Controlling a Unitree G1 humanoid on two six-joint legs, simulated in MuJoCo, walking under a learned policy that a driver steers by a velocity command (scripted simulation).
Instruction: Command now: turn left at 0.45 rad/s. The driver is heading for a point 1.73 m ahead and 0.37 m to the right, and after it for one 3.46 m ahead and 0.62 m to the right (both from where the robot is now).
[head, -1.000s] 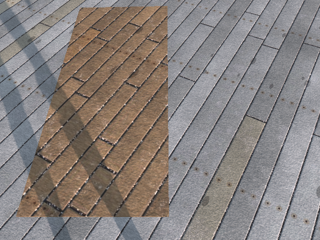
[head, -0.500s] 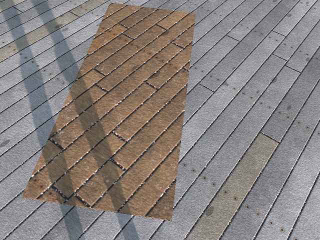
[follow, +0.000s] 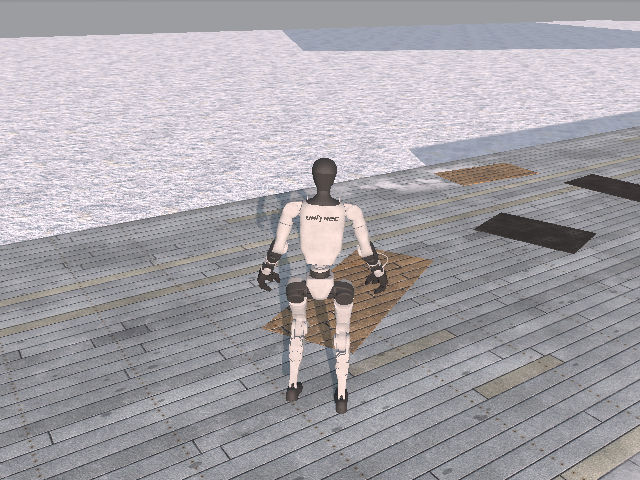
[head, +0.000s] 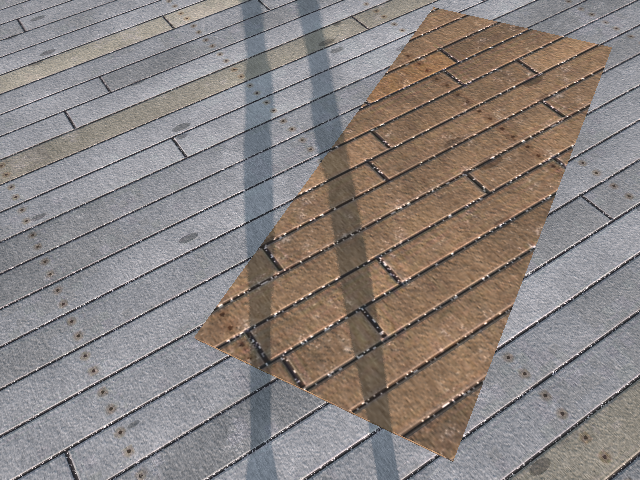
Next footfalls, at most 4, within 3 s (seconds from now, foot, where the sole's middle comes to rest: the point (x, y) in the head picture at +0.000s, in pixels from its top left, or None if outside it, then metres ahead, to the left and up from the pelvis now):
0.20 left None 0.04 0.15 -0.78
0.54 right None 0.03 -0.11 -0.78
1.10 left None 0.31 0.02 -0.78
1.56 right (490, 445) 0.53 -0.28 -0.78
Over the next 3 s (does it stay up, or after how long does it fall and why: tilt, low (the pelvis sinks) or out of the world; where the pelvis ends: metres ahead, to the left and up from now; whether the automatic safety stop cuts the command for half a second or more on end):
stays up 1.15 -0.20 0.00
